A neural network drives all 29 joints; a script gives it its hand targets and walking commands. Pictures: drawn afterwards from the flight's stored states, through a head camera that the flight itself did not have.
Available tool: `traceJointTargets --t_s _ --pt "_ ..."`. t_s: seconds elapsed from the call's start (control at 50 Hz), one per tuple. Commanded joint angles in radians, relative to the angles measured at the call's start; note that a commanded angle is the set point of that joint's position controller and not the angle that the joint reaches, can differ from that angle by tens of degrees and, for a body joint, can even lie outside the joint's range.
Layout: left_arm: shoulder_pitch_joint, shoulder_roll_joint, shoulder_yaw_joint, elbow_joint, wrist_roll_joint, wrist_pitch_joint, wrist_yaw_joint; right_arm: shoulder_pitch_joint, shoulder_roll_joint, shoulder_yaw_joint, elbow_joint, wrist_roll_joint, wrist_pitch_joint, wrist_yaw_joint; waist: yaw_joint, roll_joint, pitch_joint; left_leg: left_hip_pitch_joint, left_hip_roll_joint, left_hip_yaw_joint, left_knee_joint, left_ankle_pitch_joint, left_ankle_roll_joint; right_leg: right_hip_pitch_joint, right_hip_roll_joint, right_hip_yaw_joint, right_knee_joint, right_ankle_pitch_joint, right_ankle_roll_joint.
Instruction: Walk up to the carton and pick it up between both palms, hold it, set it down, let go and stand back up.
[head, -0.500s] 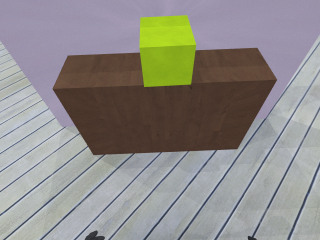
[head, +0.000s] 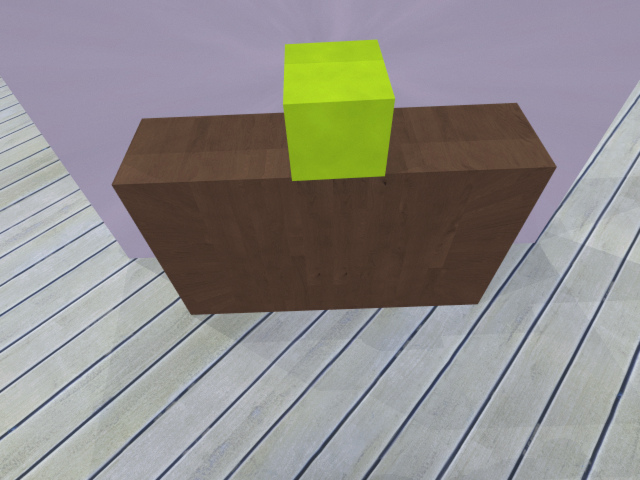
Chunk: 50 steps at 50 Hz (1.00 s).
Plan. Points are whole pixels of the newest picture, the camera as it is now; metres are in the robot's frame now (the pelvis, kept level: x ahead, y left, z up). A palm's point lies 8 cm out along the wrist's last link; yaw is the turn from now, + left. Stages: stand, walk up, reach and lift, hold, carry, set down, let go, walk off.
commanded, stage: stand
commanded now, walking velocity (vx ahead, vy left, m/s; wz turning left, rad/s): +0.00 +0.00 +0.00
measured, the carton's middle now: (334, 110) +0.86 +0.00 -0.03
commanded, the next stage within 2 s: walk up in 0.42 s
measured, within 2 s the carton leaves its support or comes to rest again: neither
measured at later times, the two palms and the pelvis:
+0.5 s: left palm out of the picture -0.01 +0.21 -0.14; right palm out of the picture -0.01 -0.20 -0.14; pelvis +0.00 +0.01 +0.01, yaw +0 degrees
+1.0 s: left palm out of the picture +0.00 +0.33 -0.15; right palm out of the picture +0.02 -0.18 -0.13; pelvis +0.05 +0.07 -0.01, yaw +0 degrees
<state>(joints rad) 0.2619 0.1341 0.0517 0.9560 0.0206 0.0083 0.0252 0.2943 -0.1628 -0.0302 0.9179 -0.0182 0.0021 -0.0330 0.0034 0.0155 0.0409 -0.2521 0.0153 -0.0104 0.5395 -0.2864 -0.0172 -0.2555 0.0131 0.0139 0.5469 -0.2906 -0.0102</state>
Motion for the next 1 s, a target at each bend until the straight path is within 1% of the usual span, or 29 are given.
traceJointTargets --t_s 0.0,0.04,0.08,0.12,0.14,0.18,0.28,0.3,0.5,0.58,0.6,0.62,0.64,0.66,0.68,0.7,0.72,0.74,0.76,0.78,0.82,0.84,0.86,0.88,0.9,0.92,0.94,0.96,0.98 --pt "0.023 0.105 0.022 -0.020 -0.003 -0.021 0.010 0.058 -0.083 -0.021 -0.007 -0.001 -0.017 -0.009 -0.009 -0.027 -0.005 0.019 0.045 -0.055 -0.095 0.140 0.063 0.016 -0.069 0.098 -0.136 0.141 -0.043" --pt "0.055 0.091 0.019 0.008 -0.005 -0.022 0.012 0.068 -0.084 -0.021 0.018 -0.002 -0.018 -0.012 0.001 -0.003 -0.010 0.021 0.055 -0.064 -0.104 0.157 0.068 0.033 -0.067 0.093 -0.135 0.163 -0.042" --pt "0.043 0.095 0.020 0.034 -0.006 -0.019 0.011 0.076 -0.086 -0.023 0.037 0.003 -0.020 -0.010 -0.007 -0.048 0.002 0.026 0.052 -0.056 -0.112 0.169 0.065 0.042 -0.066 0.087 -0.128 0.180 -0.038" --pt "0.056 0.096 0.022 0.050 -0.008 -0.017 0.011 0.046 -0.075 -0.018 0.048 -0.001 -0.023 -0.010 0.010 -0.019 -0.004 0.028 0.063 -0.067 -0.127 0.164 0.067 0.047 -0.061 0.082 -0.139 0.162 -0.033" --pt "0.070 0.077 0.015 0.061 -0.008 -0.018 0.015 0.059 -0.073 -0.018 0.056 0.004 -0.024 -0.009 0.001 0.012 0.001 0.035 0.064 -0.069 -0.138 0.170 0.067 0.054 -0.065 0.082 -0.132 0.162 -0.037" --pt "0.060 0.064 0.009 0.076 -0.007 -0.020 0.012 0.074 -0.057 -0.015 0.081 0.003 -0.021 -0.010 -0.001 0.014 -0.001 0.059 0.058 -0.057 -0.131 0.172 0.062 0.043 -0.066 0.084 -0.139 0.166 -0.033" --pt "0.069 0.068 0.004 0.117 -0.007 -0.017 0.019 0.084 -0.040 -0.009 0.128 0.004 -0.020 -0.014 0.002 -0.001 0.026 0.041 0.056 -0.057 -0.147 0.166 0.060 0.063 -0.077 0.087 -0.158 0.179 -0.030" --pt "0.070 0.081 0.007 0.125 -0.013 -0.018 0.017 0.082 -0.029 -0.004 0.130 0.003 -0.019 -0.012 0.000 -0.046 0.019 0.047 0.059 -0.061 -0.145 0.173 0.060 0.055 -0.066 0.078 -0.153 0.178 -0.029" --pt "0.086 0.040 -0.012 0.178 -0.014 -0.016 0.019 0.100 -0.018 0.003 0.188 0.006 -0.013 -0.016 0.001 0.007 0.037 0.038 0.062 -0.065 -0.176 0.119 0.053 0.058 -0.067 0.073 -0.166 0.151 -0.013" --pt "0.068 0.063 -0.011 0.182 -0.008 -0.016 0.018 0.083 -0.032 0.003 0.192 0.004 -0.012 -0.018 0.004 -0.034 0.048 0.032 0.062 -0.065 -0.182 0.107 0.054 0.053 -0.074 0.087 -0.173 0.140 -0.024" --pt "0.164 0.152 -0.008 0.126 0.024 -0.029 0.002 0.126 -0.131 -0.004 0.161 -0.044 -0.028 0.002 0.019 -0.033 -0.059 0.018 0.031 -0.102 -0.096 -0.405 0.070 0.054 -0.081 0.101 -0.147 -0.398 -0.062" --pt "0.156 0.161 -0.010 0.124 0.026 -0.025 -0.004 0.093 -0.128 -0.005 0.147 -0.044 -0.019 0.005 0.027 -0.046 0.053 -0.092 0.019 -0.115 -0.063 -0.539 0.074 -0.019 -0.096 0.168 -0.172 -0.572 -0.079" --pt "0.181 0.164 -0.015 0.112 0.028 -0.024 -0.002 0.055 -0.109 0.004 0.115 -0.046 -0.018 0.009 0.054 -0.087 0.098 -0.149 0.008 -0.093 0.011 -0.492 0.071 -0.015 -0.146 0.231 -0.223 -0.602 -0.101" --pt "0.212 0.185 -0.016 0.117 0.024 -0.024 0.002 0.022 -0.076 0.013 0.087 -0.044 -0.025 0.018 0.080 -0.149 0.154 -0.255 -0.051 -0.002 0.126 -0.373 0.052 0.042 -0.210 0.345 -0.287 -0.636 -0.147" --pt "0.232 0.233 -0.002 0.114 0.023 -0.028 0.009 0.009 -0.081 0.014 0.058 -0.045 -0.029 0.023 0.092 -0.185 0.186 -0.329 -0.046 0.051 0.200 -0.264 0.043 0.072 -0.293 0.451 -0.344 -0.653 -0.192" --pt "0.231 0.240 0.004 0.101 0.017 -0.029 0.018 0.014 -0.071 0.015 0.043 -0.048 -0.035 0.025 0.088 -0.152 0.185 -0.359 0.001 0.041 0.242 -0.234 0.052 0.096 -0.351 0.506 -0.362 -0.651 -0.224" --pt "0.241 0.234 0.003 0.107 0.015 -0.029 0.018 0.006 -0.075 0.015 0.028 -0.044 -0.040 0.033 0.088 -0.154 0.178 -0.357 0.016 0.021 0.252 -0.250 0.056 0.092 -0.350 0.509 -0.368 -0.632 -0.228" --pt "0.240 0.234 0.002 0.111 0.012 -0.031 0.014 -0.007 -0.086 0.010 0.003 -0.037 -0.046 0.039 0.083 -0.142 0.177 -0.343 0.029 0.011 0.277 -0.238 0.053 0.058 -0.351 0.503 -0.390 -0.620 -0.220" --pt "0.183 0.243 0.006 0.102 0.017 -0.035 0.010 0.021 -0.093 0.007 -0.009 -0.029 -0.049 0.043 0.044 -0.156 0.151 -0.241 0.050 0.008 0.240 -0.210 0.044 0.010 -0.346 0.434 -0.370 -0.571 -0.195" --pt "0.137 0.237 0.006 0.090 0.016 -0.036 0.004 0.087 -0.074 0.014 0.007 -0.028 -0.053 0.049 0.004 -0.156 0.099 -0.108 0.022 0.044 0.176 -0.150 0.044 -0.031 -0.279 0.322 -0.324 -0.520 -0.161" --pt "0.035 0.228 0.005 0.058 0.031 -0.033 -0.007 0.308 -0.078 0.003 0.070 -0.020 -0.057 0.043 -0.122 -0.104 0.028 0.276 -0.059 0.117 0.059 -0.051 0.028 -0.238 -0.128 0.100 -0.110 -0.501 -0.096" --pt "0.031 0.193 -0.007 0.051 0.040 -0.025 -0.010 0.450 -0.094 -0.009 0.113 -0.014 -0.057 0.033 -0.184 0.041 0.018 0.425 -0.003 0.016 -0.002 -0.082 0.012 -0.369 -0.058 0.023 0.143 -0.505 -0.064" --pt "0.060 0.115 -0.028 0.007 0.046 -0.018 -0.022 0.522 -0.166 -0.021 0.111 -0.019 -0.058 0.023 -0.176 0.232 0.014 0.418 0.222 -0.409 -0.176 -0.479 0.039 -0.530 0.026 -0.028 0.474 -0.424 -0.013" --pt "0.076 0.125 -0.028 -0.031 0.056 -0.011 -0.027 0.432 -0.186 -0.019 0.078 -0.011 -0.043 0.006 -0.106 0.129 0.135 0.239 0.326 -0.590 -0.331 -0.646 0.063 -0.533 -0.018 0.080 0.557 -0.320 -0.012" --pt "0.133 0.134 -0.022 -0.012 0.044 -0.006 -0.041 0.312 -0.204 -0.019 0.037 -0.001 -0.033 -0.010 -0.046 0.088 0.155 0.158 0.346 -0.615 -0.425 -0.740 0.084 -0.524 -0.038 0.077 0.588 -0.275 0.001" --pt "0.163 0.158 -0.021 -0.001 0.034 -0.009 -0.042 0.224 -0.226 -0.024 0.015 -0.007 -0.036 -0.009 -0.018 0.109 0.193 0.055 0.367 -0.662 -0.464 -0.775 0.104 -0.507 -0.075 0.069 0.609 -0.229 0.013" --pt "0.161 0.182 -0.024 0.000 0.034 -0.014 -0.040 0.178 -0.239 -0.028 0.002 -0.010 -0.042 -0.009 -0.009 0.139 0.242 -0.006 0.353 -0.620 -0.470 -0.697 0.121 -0.480 -0.106 0.053 0.598 -0.168 0.028" --pt "0.151 0.175 -0.027 0.005 0.048 -0.022 -0.038 0.174 -0.209 -0.014 0.007 -0.011 -0.046 -0.002 -0.009 0.096 0.261 0.003 0.321 -0.516 -0.440 -0.554 0.123 -0.478 -0.111 0.047 0.567 -0.124 0.028" --pt "0.172 0.176 -0.026 0.021 0.048 -0.026 -0.044 0.191 -0.196 -0.014 0.018 -0.015 -0.056 0.002 -0.004 0.105 0.242 0.002 0.273 -0.420 -0.421 -0.433 0.076 -0.447 -0.104 0.038 0.537 -0.058 0.028"
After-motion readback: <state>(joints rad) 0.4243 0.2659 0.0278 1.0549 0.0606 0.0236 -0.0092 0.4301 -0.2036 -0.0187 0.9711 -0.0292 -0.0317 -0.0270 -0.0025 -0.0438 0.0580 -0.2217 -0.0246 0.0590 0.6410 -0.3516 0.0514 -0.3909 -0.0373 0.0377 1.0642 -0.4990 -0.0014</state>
